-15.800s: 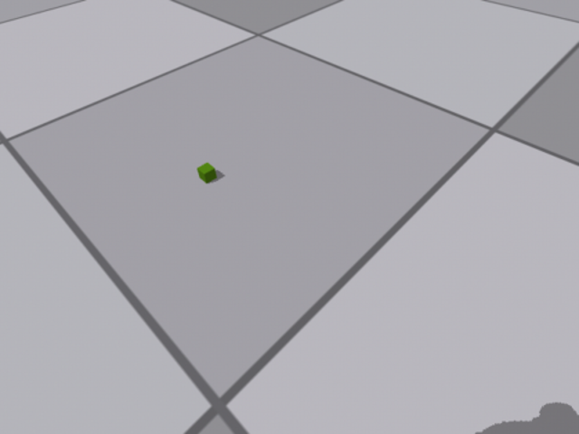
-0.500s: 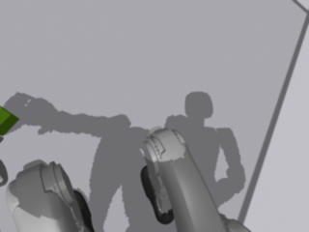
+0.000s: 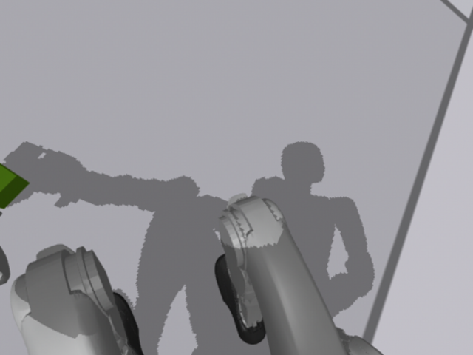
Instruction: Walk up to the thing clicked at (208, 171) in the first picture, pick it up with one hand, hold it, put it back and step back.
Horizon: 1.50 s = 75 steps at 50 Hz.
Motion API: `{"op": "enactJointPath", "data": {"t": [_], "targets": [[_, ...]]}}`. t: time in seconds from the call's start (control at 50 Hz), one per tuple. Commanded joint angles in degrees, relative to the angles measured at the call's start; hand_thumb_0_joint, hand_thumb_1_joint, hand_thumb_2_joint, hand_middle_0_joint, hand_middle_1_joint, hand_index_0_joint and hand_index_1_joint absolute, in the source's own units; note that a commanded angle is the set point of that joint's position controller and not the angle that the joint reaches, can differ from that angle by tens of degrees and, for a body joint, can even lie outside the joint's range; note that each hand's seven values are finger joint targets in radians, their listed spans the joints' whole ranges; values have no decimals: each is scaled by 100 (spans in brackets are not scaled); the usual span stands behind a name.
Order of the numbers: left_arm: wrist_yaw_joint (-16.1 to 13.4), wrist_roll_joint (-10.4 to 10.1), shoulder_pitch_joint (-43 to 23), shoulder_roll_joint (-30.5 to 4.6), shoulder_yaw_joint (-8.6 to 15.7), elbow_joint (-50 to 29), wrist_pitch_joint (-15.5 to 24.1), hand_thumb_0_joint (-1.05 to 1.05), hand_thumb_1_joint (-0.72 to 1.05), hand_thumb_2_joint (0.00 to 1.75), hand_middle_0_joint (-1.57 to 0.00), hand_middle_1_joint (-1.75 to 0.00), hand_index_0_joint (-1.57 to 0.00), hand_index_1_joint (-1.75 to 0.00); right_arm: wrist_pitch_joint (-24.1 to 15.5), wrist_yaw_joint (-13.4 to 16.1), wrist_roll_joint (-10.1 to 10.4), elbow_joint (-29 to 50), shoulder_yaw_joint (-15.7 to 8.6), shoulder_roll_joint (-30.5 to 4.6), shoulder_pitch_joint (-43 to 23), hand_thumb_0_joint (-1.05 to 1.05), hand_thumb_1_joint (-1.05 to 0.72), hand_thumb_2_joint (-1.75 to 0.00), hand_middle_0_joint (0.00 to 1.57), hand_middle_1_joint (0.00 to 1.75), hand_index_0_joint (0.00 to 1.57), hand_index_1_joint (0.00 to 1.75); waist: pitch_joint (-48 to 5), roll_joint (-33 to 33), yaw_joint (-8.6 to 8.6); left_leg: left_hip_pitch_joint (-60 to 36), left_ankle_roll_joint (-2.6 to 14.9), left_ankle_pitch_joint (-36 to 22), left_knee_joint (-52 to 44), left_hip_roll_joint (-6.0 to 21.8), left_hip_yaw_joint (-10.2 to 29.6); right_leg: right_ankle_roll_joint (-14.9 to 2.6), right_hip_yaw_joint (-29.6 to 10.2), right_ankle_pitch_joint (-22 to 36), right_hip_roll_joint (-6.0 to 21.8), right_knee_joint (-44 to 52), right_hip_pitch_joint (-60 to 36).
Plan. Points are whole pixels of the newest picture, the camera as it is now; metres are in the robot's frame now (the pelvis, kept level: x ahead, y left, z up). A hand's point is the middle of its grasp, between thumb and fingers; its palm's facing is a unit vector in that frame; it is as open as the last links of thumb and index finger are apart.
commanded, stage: rise first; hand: left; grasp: from above
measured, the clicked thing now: out of the picture +0.46 +0.33 -0.28
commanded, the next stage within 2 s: approach in 0.12 s
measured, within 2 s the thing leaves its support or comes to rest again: neither
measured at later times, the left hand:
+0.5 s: hand out of the picture +0.46 +0.33 -0.17, palm faces -0.21 -0.33 -0.92, open 13.9 cm
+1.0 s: hand out of the picture +0.44 +0.33 -0.21, palm faces -0.26 -0.35 -0.90, open 13.9 cm
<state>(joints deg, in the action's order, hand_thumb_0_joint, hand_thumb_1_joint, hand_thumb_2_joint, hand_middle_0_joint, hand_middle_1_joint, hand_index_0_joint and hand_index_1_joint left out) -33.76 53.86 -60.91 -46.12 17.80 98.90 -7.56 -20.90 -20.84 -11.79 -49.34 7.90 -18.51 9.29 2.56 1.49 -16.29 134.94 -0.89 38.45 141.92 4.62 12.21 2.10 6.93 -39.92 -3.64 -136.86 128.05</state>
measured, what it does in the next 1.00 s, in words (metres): stands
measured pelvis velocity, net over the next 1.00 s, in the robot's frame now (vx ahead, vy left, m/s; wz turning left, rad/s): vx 0.00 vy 0.00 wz -0.01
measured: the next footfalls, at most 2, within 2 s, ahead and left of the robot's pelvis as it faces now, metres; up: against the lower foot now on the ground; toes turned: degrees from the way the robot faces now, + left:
none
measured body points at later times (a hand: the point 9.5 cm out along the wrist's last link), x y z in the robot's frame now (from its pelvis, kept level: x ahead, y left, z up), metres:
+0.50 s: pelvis +0.00 +0.00 +0.00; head +0.25 +0.08 +0.37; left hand +0.47 +0.34 -0.12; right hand +0.02 -0.25 -0.08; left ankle +0.07 +0.14 -0.28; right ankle +0.10 -0.12 -0.28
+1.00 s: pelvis +0.00 +0.00 +0.00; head +0.27 +0.08 +0.35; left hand +0.46 +0.34 -0.15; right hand -0.01 -0.24 -0.07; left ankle +0.07 +0.14 -0.28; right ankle +0.10 -0.12 -0.28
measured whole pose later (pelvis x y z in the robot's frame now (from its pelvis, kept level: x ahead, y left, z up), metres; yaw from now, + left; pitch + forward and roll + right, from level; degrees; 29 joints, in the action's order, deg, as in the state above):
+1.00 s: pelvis +0.00 +0.00 +0.00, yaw -1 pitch +29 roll -9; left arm -34.6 52.3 -65.1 -48.7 16.7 98.9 -8.9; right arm -21.2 -19.3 -12.5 -47.0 11.9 -19.2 11.4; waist 7.5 4.3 -19.4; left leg 134.5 -1.1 37.8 141.5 4.9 12.6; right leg 2.1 7.3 -38.6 -4.1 -136.1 127.9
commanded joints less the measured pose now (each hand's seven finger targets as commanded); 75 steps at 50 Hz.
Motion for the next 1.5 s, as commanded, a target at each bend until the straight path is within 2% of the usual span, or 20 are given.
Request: {"op": "enactJointPath", "data": {"t": [0.0,0.04,0.06,0.1,0.2,0.32,0.36,0.42,0.62,0.64,0.68,0.72,0.88,0.9,0.92,0.98,1.08,1.12,1.22,1.48], "targets": [[-272,19,-1641,-1677,86,-706,56,0,-48,90,-13,-106,-15,-104,-95,47,25,-109,-405,-1599,1333,0,-91,-90,20,30,20,30,-3588,-1855,-69,-2603,236,-773,-1281,-91,-641,-312,480,1100,-186,1556,-1765],[-214,20,-1509,-1303,-220,-358,56,0,-47,89,-14,-106,-16,-104,-88,47,6,-68,-366,-1540,1260,0,-92,-90,20,30,20,30,-3477,-1646,-178,-2466,252,-740,-1231,-102,-649,-291,452,1090,-200,1580,-1787],[-231,69,-1565,-1595,3,-483,65,0,-48,91,-15,-104,-16,-102,-90,55,-14,-129,-369,-1579,1409,0,-91,-90,20,30,20,30,-3578,-1739,-166,-2618,243,-892,-1235,-101,-653,-286,477,1233,-182,1575,-1881],[-224,33,-1571,-1404,-174,-360,92,0,-47,89,-15,-104,-16,-102,-115,67,-12,-78,-344,-1554,1252,0,-92,-90,20,30,20,30,-3491,-1831,-187,-2651,218,-763,-1295,-90,-626,-318,508,1109,-186,1511,-1762],[-298,65,-1712,-1602,-15,-950,111,0,-47,89,-14,-105,-16,-103,-108,59,31,-81,-394,-1552,1254,0,-91,-90,20,30,20,30,-3886,-2277,-7,-3094,156,-828,-1377,-58,-592,-362,559,1141,-177,1454,-1708],[-338,-20,-2194,-1100,-422,-621,-28,0,-57,99,-11,-105,-10,-106,-117,34,-44,-106,-368,-1556,1340,0,-91,-90,20,30,20,30,-3429,-1980,-422,-2777,202,-770,-1291,-63,-605,-304,506,1197,-200,1623,-1610],[-419,23,-2423,-1355,-279,-761,-90,0,-57,99,-11,-105,-10,-105,-100,38,-32,-245,-396,-1651,1553,0,-91,-90,20,30,20,30,-3659,-2151,-405,-2894,184,-718,-1353,-57,-578,-314,516,1139,-194,1621,-1688],[-479,-31,-2987,-1093,-452,-933,-227,0,-58,100,-11,-105,-10,-106,-115,15,-35,-156,-340,-1599,1463,0,-91,-90,20,30,20,30,-3873,-2435,-521,-3184,127,-827,-1403,-31,-514,-327,580,1287,-179,1581,-1561],[-59,56,-2127,-1652,-287,-279,-820,0,-59,99,-10,-106,-9,-106,172,51,79,49,-202,-1650,1481,0,-91,-90,20,30,20,30,-3818,-2016,-253,-2432,253,-1244,-1340,-94,-693,-286,403,1681,-244,1588,-2096],[-32,43,-2001,-1736,-160,-149,-826,0,-59,99,-10,-105,-9,-105,175,76,85,38,-198,-1652,1532,0,-91,-90,20,30,20,30,-3704,-1872,-311,-2339,276,-1194,-1309,-104,-689,-264,398,1628,-230,1598,-2090],[90,3,-1917,-1434,-398,-131,-780,0,-59,100,-10,-104,-9,-105,175,106,83,145,-144,-1607,1454,0,-91,-90,20,30,20,30,-3541,-1652,-340,-2177,311,-1112,-1277,-105,-696,-238,390,1567,-253,1606,-2108],[174,-11,-1902,-1554,-379,-192,-699,0,-58,99,-10,-104,-10,-105,122,159,72,176,-120,-1681,1520,0,-91,-90,20,30,20,30,-3317,-1423,-467,-2040,347,-995,-1253,-122,-667,-202,371,1435,-257,1640,-2115],[-187,-82,-2595,-1588,-532,-866,-62,0,-52,94,-14,-102,-14,-102,-133,210,-44,264,-13,-1676,1386,0,-91,-90,20,30,20,30,-3358,-2043,-630,-2827,192,-595,-1330,-56,-509,-309,526,988,-256,1626,-1931],[-309,-69,-2446,-1803,-319,-658,-64,0,-52,96,-15,-101,-14,-101,-128,220,-38,120,-43,-1756,1481,0,-91,-90,20,30,20,30,-3500,-2101,-591,-2973,168,-634,-1363,-27,-504,-314,564,1063,-253,1627,-2040],[-423,-20,-2871,-2039,-204,-1493,15,0,-50,94,-16,-101,-16,-100,-151,215,-3,231,-52,-1744,1401,0,-91,-90,20,30,20,30,-3981,-2592,-411,-3318,128,-779,-1370,-11,-528,-352,589,1200,-237,1534,-1985],[-498,-14,-2378,-1479,-404,-762,-160,0,-55,97,-14,-96,-12,-98,-100,124,-79,137,-93,-1635,1280,0,-92,-91,20,30,20,30,-3688,-2630,-559,-3248,79,-812,-1344,25,-537,-365,620,1299,-235,1497,-1817],[-408,-77,-2093,-1418,-492,-89,-268,0,-56,102,-15,-97,-12,-100,-113,58,-86,8,-30,-1710,1393,0,-92,-91,20,30,20,30,-3185,-2235,-650,-2890,141,-987,-1249,6,-514,-326,647,1469,-248,1533,-1884],[-446,-7,-2046,-1760,-259,-89,-278,0,-56,100,-14,-96,-11,-99,-126,50,-57,-24,-12,-1835,1470,0,-91,-91,20,30,20,30,-3266,-2266,-597,-2957,127,-1118,-1269,4,-447,-339,699,1531,-236,1458,-1907],[-562,-30,-2068,-1664,-431,355,-150,0,-50,94,-16,-98,-15,-99,-219,7,-156,232,176,-1909,1289,0,-91,-91,20,30,20,30,-2792,-1834,-903,-2725,195,-983,-1224,2,-391,-271,735,1567,-282,1550,-2106],[-917,-143,-2295,-2526,-185,67,91,0,-51,94,-17,-94,-15,-96,-293,29,-258,395,470,-2085,1080,0,-92,-91,20,30,20,30,-2993,-2527,-905,-3222,63,-1094,-1210,122,-281,-272,837,1658,-288,1517,-2563]]}}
